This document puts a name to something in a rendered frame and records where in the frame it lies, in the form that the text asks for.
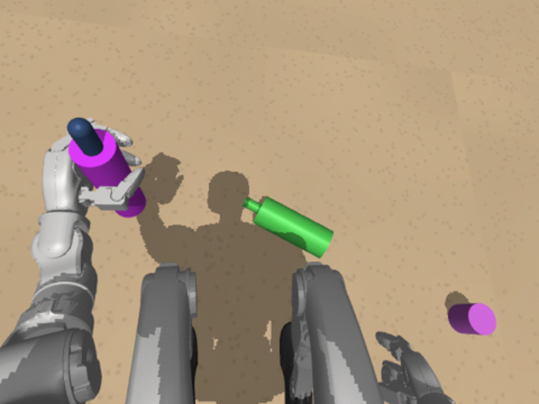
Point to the right robot hand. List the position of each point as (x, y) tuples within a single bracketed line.
[(407, 383)]

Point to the left robot hand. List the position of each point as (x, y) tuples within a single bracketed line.
[(65, 187)]

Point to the right robot foot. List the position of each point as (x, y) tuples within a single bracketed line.
[(286, 363)]

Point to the left robot arm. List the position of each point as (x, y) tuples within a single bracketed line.
[(50, 356)]

